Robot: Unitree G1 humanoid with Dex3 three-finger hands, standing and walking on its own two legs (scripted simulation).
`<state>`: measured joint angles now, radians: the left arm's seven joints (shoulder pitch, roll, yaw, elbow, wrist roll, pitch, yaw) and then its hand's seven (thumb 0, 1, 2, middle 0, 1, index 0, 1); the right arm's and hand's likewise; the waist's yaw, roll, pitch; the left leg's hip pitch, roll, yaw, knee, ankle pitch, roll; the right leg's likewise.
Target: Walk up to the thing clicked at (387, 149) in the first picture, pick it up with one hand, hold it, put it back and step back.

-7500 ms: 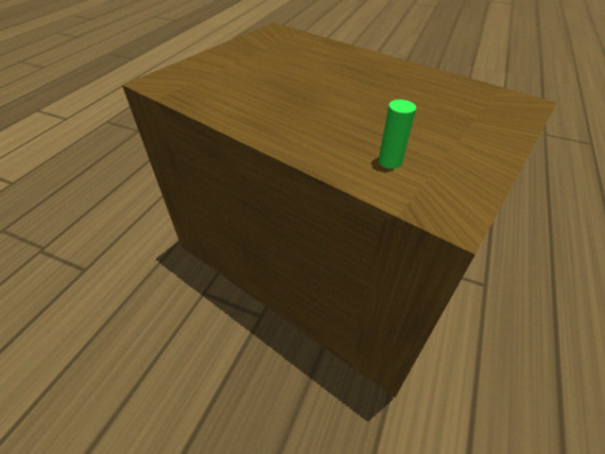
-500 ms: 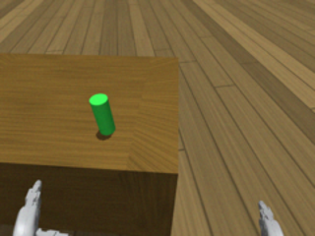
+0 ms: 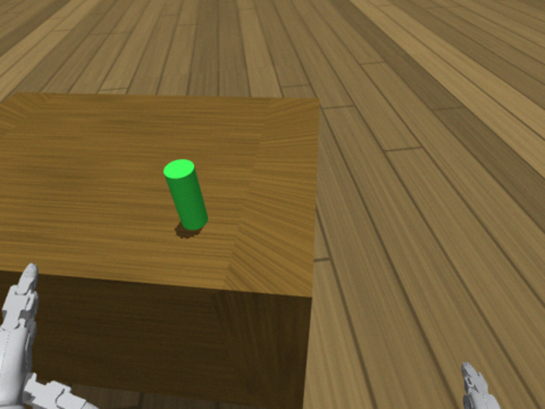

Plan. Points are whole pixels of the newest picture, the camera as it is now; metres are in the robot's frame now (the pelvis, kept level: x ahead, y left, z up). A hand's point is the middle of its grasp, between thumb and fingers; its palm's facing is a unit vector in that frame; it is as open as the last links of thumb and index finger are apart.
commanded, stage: rise first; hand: left
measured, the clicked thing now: (187, 196) +0.49 +0.20 +0.04
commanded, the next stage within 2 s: go down in 0.64 s
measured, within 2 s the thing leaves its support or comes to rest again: neither
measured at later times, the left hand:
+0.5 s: hand (45, 338) +0.18 +0.27 +0.12, palm faces +0.37 -0.82 -0.45, open 17.6 cm
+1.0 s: hand (30, 317) +0.20 +0.29 +0.14, palm faces +0.40 -0.83 -0.38, open 17.6 cm
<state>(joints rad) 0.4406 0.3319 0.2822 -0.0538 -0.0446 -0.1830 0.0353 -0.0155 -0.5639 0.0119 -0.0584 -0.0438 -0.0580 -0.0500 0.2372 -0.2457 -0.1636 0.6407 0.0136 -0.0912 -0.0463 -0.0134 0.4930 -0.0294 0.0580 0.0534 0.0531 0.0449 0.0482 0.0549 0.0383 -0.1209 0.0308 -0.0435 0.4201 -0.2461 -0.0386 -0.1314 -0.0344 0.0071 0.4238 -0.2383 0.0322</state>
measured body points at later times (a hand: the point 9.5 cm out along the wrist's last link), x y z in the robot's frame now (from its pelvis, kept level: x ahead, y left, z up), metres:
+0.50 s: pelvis -0.01 +0.00 +0.00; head -0.02 -0.02 +0.45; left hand +0.16 +0.31 +0.14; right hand +0.15 -0.27 -0.09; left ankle -0.01 +0.15 -0.74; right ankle +0.00 -0.14 -0.74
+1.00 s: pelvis -0.01 +0.00 +0.00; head -0.02 -0.01 +0.44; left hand +0.17 +0.33 +0.16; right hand +0.16 -0.26 -0.09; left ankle -0.01 +0.15 -0.74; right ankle +0.00 -0.14 -0.74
